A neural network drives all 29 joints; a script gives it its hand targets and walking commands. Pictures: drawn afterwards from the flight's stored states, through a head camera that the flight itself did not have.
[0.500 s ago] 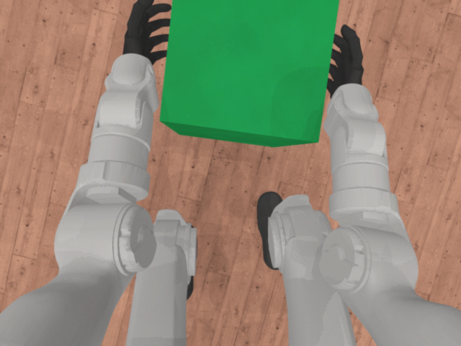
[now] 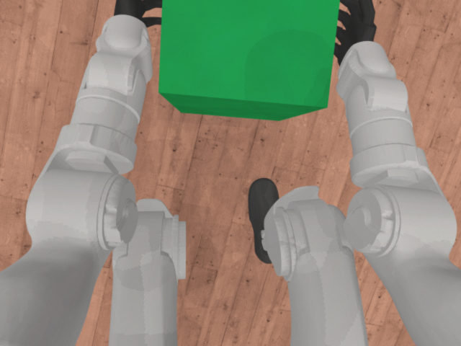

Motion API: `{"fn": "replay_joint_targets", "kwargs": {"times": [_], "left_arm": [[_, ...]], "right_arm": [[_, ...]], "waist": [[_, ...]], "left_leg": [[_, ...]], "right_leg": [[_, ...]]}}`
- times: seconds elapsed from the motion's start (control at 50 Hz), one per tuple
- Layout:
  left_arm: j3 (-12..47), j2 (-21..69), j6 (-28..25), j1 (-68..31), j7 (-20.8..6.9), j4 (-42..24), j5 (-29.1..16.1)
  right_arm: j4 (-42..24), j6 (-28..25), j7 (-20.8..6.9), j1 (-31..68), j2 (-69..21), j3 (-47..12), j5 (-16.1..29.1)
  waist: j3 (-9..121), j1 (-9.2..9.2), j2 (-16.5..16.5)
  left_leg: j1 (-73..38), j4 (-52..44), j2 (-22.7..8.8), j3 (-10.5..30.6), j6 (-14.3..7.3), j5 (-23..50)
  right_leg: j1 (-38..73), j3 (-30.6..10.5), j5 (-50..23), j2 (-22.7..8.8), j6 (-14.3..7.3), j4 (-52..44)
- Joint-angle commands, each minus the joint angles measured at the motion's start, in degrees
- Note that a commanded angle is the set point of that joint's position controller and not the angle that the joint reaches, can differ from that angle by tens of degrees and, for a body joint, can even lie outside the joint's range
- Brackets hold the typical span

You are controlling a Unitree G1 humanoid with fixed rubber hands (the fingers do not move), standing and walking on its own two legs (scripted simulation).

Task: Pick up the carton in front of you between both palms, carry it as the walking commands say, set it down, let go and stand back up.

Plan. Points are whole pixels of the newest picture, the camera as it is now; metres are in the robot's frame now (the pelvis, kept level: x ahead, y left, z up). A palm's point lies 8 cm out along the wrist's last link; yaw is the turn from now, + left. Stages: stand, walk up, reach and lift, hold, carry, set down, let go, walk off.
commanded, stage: set down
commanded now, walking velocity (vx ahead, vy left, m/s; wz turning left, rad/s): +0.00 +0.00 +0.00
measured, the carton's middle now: (240, 48) +0.53 -0.07 -0.24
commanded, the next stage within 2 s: none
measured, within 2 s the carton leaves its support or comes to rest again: rests again in 0.68 s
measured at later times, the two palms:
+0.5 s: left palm (139, 27) +0.55 +0.07 -0.18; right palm (353, 55) +0.50 -0.23 -0.18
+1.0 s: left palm (127, 32) +0.54 +0.09 -0.20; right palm (352, 66) +0.48 -0.24 -0.19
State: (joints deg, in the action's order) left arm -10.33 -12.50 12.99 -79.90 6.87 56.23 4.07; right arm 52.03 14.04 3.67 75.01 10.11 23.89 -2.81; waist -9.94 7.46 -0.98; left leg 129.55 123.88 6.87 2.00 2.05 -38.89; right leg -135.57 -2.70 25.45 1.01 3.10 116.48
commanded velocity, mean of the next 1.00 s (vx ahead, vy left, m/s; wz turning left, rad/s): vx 0.00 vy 0.00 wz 0.00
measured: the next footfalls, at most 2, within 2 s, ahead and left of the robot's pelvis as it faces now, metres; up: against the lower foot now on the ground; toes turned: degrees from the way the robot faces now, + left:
none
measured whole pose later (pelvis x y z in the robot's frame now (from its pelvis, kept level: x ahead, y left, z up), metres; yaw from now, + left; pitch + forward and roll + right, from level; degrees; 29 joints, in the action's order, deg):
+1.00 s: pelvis -0.01 +0.00 -0.01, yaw +0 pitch +38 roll -2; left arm -8.3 -15.8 6.5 -85.1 2.5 63.7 5.3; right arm 68.0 2.5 1.9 80.1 15.9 28.6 -3.4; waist -19.7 6.3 -1.4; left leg 126.7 126.8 7.6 2.6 2.3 -38.4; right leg -132.0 -2.2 25.2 0.5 3.4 118.8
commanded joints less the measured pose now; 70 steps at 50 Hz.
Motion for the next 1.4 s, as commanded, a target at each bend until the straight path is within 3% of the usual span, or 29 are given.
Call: {"fn": "replay_joint_targets", "kwargs": {"times": [0.0,0.02,0.06,0.12,0.18,0.2,0.24,0.26,0.28,0.3,0.32,0.34,0.4,0.46,0.56,0.66,0.68,0.8,0.84,0.9,0.94,1.04,1.08,1.1,1.14,1.18,1.24,1.3,1.38], "left_arm": [[19.1,55.5,-3.4,-29.7,-15.2,-8.5,-5.5],[19.1,56.0,-3.3,-30.0,-14.7,-7.2,-6.0],[15.6,49.9,-3.9,-27.2,-14.6,-6.6,-2.7],[16.6,51.1,-3.8,-32.0,-14.9,-7.3,-5.2],[13.5,47.6,-4.6,-30.7,-14.0,-8.2,-1.8],[14.5,48.0,-3.8,-29.5,-14.2,-4.2,-2.0],[13.0,46.2,-4.4,-32.8,-14.5,-6.2,-2.6],[16.3,45.3,-3.9,-32.6,-14.6,-5.4,-4.1],[13.9,45.5,-3.7,-30.3,-14.6,-3.8,-2.1],[14.2,47.7,-3.3,-28.6,-14.5,0.6,-2.8],[10.9,47.7,-4.4,-27.4,-14.7,-0.5,-1.9],[10.8,47.3,-4.2,-28.5,-14.7,-0.3,-1.5],[8.9,42.2,-4.6,-26.3,-14.4,2.1,1.7],[10.7,41.5,-4.2,-27.0,-14.1,1.5,1.4],[7.7,38.1,-3.9,-23.3,-15.0,2.6,3.5],[7.8,38.0,-3.6,-23.4,-15.2,2.8,2.5],[4.0,35.6,-3.5,-22.5,-15.1,4.5,5.3],[4.3,29.4,-4.4,-24.4,-13.9,1.8,4.8],[2.9,20.2,-5.1,-20.0,-11.9,2.6,7.2],[0.4,-7.8,-7.2,-17.1,-4.9,2.5,2.7],[3.4,-13.3,-8.0,-17.6,-3.0,5.5,-0.3],[13.0,-11.3,-8.5,-24.2,-3.6,1.1,-13.3],[12.9,-13.1,-9.9,-22.9,-3.7,3.0,-14.9],[16.3,-12.1,-10.1,-22.0,-3.5,-1.9,-16.7],[15.3,-17.2,-9.6,-21.8,-3.4,-1.8,-16.0],[12.1,-19.3,-8.5,-18.3,-2.5,1.4,-14.0],[13.2,-17.4,-7.2,-17.5,-3.1,-2.6,-13.7],[7.4,-19.6,-6.4,-18.2,-2.5,-5.8,-11.2],[8.0,-20.2,-3.7,-23.1,-1.9,-10.0,-11.3]], "right_arm": [[-4.1,-3.0,-15.2,27.0,-52.1,-16.6,5.2],[-4.7,-2.7,-15.2,28.1,-51.7,-16.4,4.2],[0.5,-2.0,-15.5,26.8,-51.8,-13.9,4.3],[-4.9,-3.4,-15.6,30.9,-45.8,-16.7,2.7],[0.0,-2.9,-15.8,27.0,-49.4,-12.0,1.9],[-2.2,-4.0,-15.5,28.9,-45.5,-12.9,2.6],[1.4,-3.4,-15.4,25.7,-45.4,-10.6,1.1],[0.8,-3.8,-15.3,27.8,-41.7,-8.5,0.2],[-1.6,-3.4,-15.6,29.8,-43.0,-11.6,0.5],[-2.8,-4.8,-15.3,29.2,-42.4,-13.4,2.4],[-0.2,-4.7,-15.0,29.6,-44.9,-12.7,1.7],[2.8,-4.3,-14.9,27.4,-44.2,-10.0,1.3],[6.4,-4.2,-14.8,25.1,-43.1,-10.8,1.3],[5.5,-4.7,-15.1,25.4,-40.4,-8.9,0.6],[6.5,-5.4,-14.8,24.0,-39.4,-8.9,0.3],[5.0,-5.3,-14.4,25.0,-34.1,-5.8,-1.1],[7.9,-5.0,-14.3,25.4,-36.5,-6.7,-1.0],[9.4,-5.8,-12.8,21.9,-29.0,-2.7,-3.2],[12.2,-7.5,-10.2,18.0,-17.1,1.3,-3.6],[13.2,-11.9,-3.3,7.5,8.7,7.8,-4.4],[13.3,-13.7,-0.1,13.2,13.6,3.7,1.9],[13.5,-16.7,1.5,14.1,18.3,0.0,5.7],[11.0,-16.1,0.9,19.8,15.8,-7.5,13.0],[10.1,-16.8,1.0,14.1,14.6,-5.5,11.3],[10.2,-16.0,1.2,13.0,16.8,-2.8,11.7],[5.4,-15.2,1.3,14.1,16.6,-6.4,14.3],[5.4,-14.2,1.4,9.9,14.9,-5.8,12.5],[0.2,-11.3,2.4,10.1,14.7,-8.9,13.8],[-10.2,-9.1,4.5,15.1,17.8,-6.1,12.2]], "waist": [[63.8,0.1,12.4],[64.2,2.57,11.6],[57.7,-2.33,11.7],[59.7,2.97,9.2],[53.2,-1.65,8.9],[53.4,2.59,12.4],[51.0,0.17,12.2],[50.3,4.54,13.3],[50.3,-1.33,11.2],[51.7,2.53,11.6],[49.4,-2.41,7.9],[49.3,1.23,10.8],[46.2,-4.04,9.7],[42.5,0.23,8.9],[38.7,-3.52,9.4],[38.9,-0.51,9.8],[37.6,-5.98,7.5],[37.0,0.25,8.4],[37.8,-2.15,11.1],[38.9,2.63,5.8],[42.2,-1.5,7.0],[47.1,5.7,10.0],[53.0,0.85,7.2],[52.3,6.51,6.8],[56.5,6.45,9.6],[63.6,-0.03,11.4],[63.4,4.6,7.6],[72.6,-1.87,6.9],[80.2,2.92,4.3]], "left_leg": [[-24.5,-13.5,2.3,-2.5,-0.6,25.9],[-26.7,-14.8,1.8,-1.8,-0.2,26.6],[-22.4,-12.7,1.7,-2.8,-1.0,24.0],[-21.6,-12.4,1.5,-1.6,-1.6,20.2],[-18.2,-15.2,2.2,-1.5,-3.0,20.2],[-21.8,-13.8,1.2,-0.6,-1.7,20.7],[-18.2,-12.7,2.1,-1.8,-1.3,18.3],[-19.3,-12.4,1.1,-1.5,-0.9,17.3],[-18.9,-12.3,1.5,-1.6,-2.2,21.1],[-19.0,-13.7,1.5,-1.5,-1.2,19.5],[-16.8,-12.7,3.3,-2.8,-1.6,18.3],[-16.2,-14.2,1.8,-2.1,-1.9,18.6],[-15.3,-11.3,1.0,-3.0,-2.3,17.1],[-14.4,-11.4,0.7,-1.2,-2.3,17.6],[-13.7,-12.7,1.4,-1.6,-2.8,16.0],[-14.5,-11.6,1.1,-1.0,-2.8,15.1],[-16.0,-11.4,1.2,-2.1,-3.1,15.6],[-16.2,-13.2,0.5,0.1,-2.9,15.1],[-16.8,-12.7,-0.7,-0.7,-1.4,14.4],[-19.6,-13.8,-2.9,-0.1,-1.0,15.2],[-18.4,-10.9,-3.3,0.0,0.0,17.4],[-19.5,-10.6,-3.7,-0.2,2.1,15.9],[-22.0,-7.5,-4.7,-1.1,1.2,22.9],[-18.7,-10.5,-5.0,1.4,0.7,22.8],[-19.9,-10.0,-5.2,-0.3,1.0,18.3],[-30.3,-9.4,-4.2,-2.1,1.2,21.6],[-20.7,-10.0,-3.5,-3.4,1.2,15.8],[-28.9,-11.7,-3.2,-5.7,0.2,13.5],[-32.6,-15.7,-2.2,-5.2,-0.8,13.9]], "right_leg": [[39.2,7.7,-24.9,4.8,-1.8,-0.8],[39.8,8.6,-24.2,3.5,-1.1,-1.3],[35.0,5.7,-20.1,3.3,-1.5,-1.4],[35.4,7.4,-18.9,3.2,-1.5,-0.5],[32.9,6.6,-16.8,3.9,-1.1,-1.0],[31.0,7.1,-16.3,3.6,-2.0,-1.4],[29.5,5.8,-13.6,3.3,-2.3,-1.2],[31.8,7.2,-15.0,3.0,-1.6,-1.2],[30.4,5.3,-16.0,3.0,-1.5,-0.3],[35.6,6.3,-17.6,2.8,-1.9,-1.5],[33.5,6.3,-15.5,4.0,-2.1,-1.5],[34.2,6.8,-17.2,3.6,-1.9,-1.3],[35.6,3.6,-16.7,3.9,-1.8,-1.5],[32.2,5.0,-16.2,3.8,-1.7,-0.7],[28.4,5.5,-12.6,4.4,-2.1,-0.7],[29.8,5.3,-11.5,4.0,-1.8,-0.4],[27.4,4.2,-8.8,4.3,-1.6,-1.1],[28.2,5.2,-9.4,3.7,-1.8,-1.0],[28.3,5.5,-9.9,2.9,-1.4,-0.2],[34.2,5.9,-12.3,0.8,0.4,-0.7],[36.3,4.4,-16.4,-0.4,0.1,1.1],[40.3,5.6,-17.9,-1.5,-1.8,0.5],[44.7,3.7,-23.8,-1.8,-1.5,1.2],[45.1,5.0,-27.4,-2.2,-1.9,1.8],[45.2,5.0,-24.2,-2.0,-1.4,0.8],[47.1,4.5,-23.7,-1.6,-1.5,0.0],[57.1,4.3,-25.9,-1.0,-1.6,-2.9],[59.8,4.4,-18.4,-0.6,-0.9,-4.7],[61.9,8.4,-19.7,0.1,-0.6,-7.4]]}}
